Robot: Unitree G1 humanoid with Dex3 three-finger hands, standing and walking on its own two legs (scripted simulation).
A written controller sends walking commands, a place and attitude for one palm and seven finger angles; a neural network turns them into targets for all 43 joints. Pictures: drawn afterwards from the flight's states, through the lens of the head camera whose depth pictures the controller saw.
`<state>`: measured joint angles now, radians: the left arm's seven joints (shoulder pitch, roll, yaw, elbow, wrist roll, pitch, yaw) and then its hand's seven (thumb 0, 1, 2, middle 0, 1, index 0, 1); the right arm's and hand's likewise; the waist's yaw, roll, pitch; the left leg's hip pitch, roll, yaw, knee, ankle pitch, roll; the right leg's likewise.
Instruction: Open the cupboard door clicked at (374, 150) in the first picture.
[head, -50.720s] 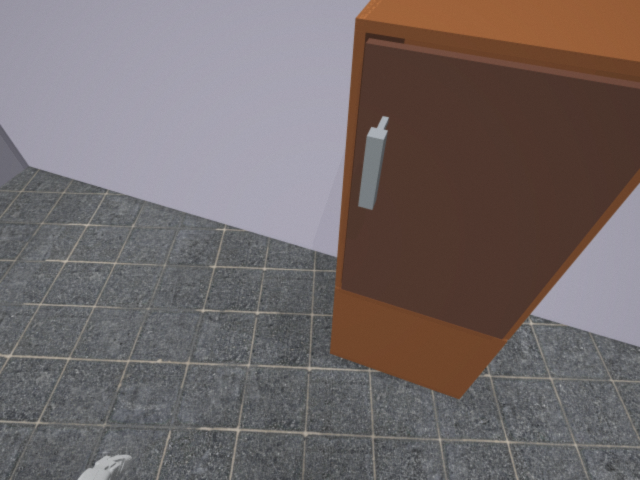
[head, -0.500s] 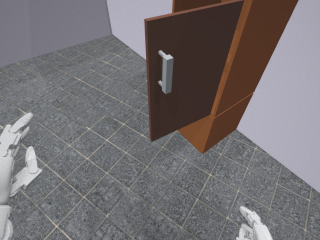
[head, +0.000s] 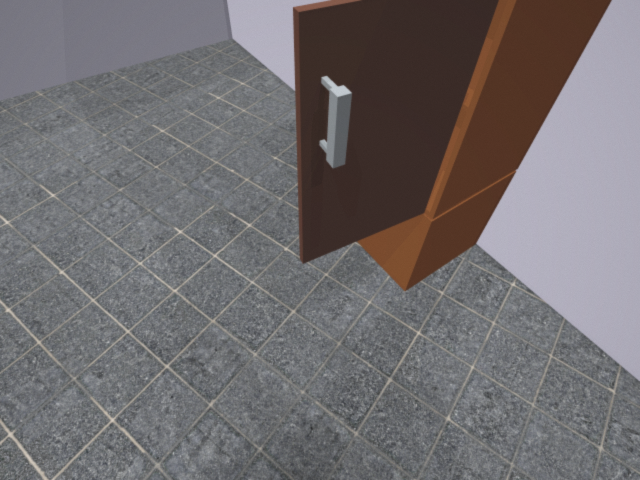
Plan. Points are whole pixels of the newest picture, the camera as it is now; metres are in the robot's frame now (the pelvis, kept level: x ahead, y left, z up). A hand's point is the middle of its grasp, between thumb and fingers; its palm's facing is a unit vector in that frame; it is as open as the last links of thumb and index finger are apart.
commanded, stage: let the arm hang, fingers relaxed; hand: left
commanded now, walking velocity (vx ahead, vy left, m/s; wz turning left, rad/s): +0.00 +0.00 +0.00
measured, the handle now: (331, 122) +0.64 +0.03 +0.09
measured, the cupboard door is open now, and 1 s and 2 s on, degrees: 83 83 83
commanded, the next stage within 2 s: look to check the result in 0.56 s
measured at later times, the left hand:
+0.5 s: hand out of the picture +0.12 +0.23 -0.15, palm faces -0.03 -0.95 -0.31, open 7.3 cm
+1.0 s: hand out of the picture +0.11 +0.23 -0.15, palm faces -0.04 -0.94 -0.34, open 7.3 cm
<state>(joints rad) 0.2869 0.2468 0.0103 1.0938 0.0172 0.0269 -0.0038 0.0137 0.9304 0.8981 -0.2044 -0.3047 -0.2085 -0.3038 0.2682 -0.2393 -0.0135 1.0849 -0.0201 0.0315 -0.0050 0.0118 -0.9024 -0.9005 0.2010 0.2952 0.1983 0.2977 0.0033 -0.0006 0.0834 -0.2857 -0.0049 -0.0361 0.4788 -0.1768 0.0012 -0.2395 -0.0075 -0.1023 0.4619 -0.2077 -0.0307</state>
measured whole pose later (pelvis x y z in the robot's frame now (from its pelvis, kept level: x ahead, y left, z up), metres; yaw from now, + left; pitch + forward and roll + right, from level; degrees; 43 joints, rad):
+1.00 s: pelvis +0.05 -0.01 +0.01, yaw -1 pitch -1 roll +0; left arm 0.12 0.30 0.01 1.15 0.01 -0.01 0.01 0.01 0.91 0.90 -0.20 -0.30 -0.21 -0.30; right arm 0.10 -0.31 -0.01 1.14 -0.02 0.00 -0.01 0.01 -0.90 -0.90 0.20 0.30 0.20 0.30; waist 0.00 0.02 0.07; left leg -0.13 0.01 -0.02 0.31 -0.16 -0.02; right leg -0.10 0.01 -0.08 0.32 -0.20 -0.04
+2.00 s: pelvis +0.06 -0.01 +0.01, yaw -2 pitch -1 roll +0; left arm 0.13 0.29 0.01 1.14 0.01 -0.01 0.01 0.01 0.91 0.90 -0.20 -0.30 -0.21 -0.30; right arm 0.12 -0.29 0.00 1.14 -0.01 0.00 -0.01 0.01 -0.90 -0.90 0.20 0.30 0.20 0.30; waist -0.01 0.01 0.06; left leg -0.10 0.01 -0.01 0.29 -0.17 -0.02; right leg -0.08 0.01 -0.07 0.30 -0.21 -0.04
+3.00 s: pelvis +0.05 -0.01 +0.01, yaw -1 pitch -1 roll +0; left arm 0.13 0.30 0.01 1.14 0.01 -0.02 0.00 0.01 0.91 0.90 -0.20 -0.30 -0.21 -0.30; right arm 0.11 -0.30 0.00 1.14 -0.01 0.00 -0.01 0.01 -0.90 -0.90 0.20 0.30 0.20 0.30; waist -0.01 0.00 0.06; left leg -0.10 0.01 -0.01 0.28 -0.16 -0.01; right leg -0.07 0.01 -0.08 0.29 -0.20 -0.03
